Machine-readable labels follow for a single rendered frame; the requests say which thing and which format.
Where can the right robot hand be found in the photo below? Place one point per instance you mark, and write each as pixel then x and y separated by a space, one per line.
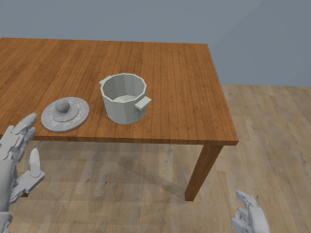
pixel 254 220

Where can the table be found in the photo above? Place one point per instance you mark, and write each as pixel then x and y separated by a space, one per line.
pixel 188 103

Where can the lid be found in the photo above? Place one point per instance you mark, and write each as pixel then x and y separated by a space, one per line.
pixel 63 122

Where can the knob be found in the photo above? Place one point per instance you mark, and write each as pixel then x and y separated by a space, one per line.
pixel 62 106

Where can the left robot hand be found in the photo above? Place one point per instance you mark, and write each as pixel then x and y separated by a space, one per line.
pixel 12 145

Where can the robot left forearm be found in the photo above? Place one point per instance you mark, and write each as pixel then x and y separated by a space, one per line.
pixel 5 220

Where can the pot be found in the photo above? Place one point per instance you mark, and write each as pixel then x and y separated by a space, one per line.
pixel 125 98

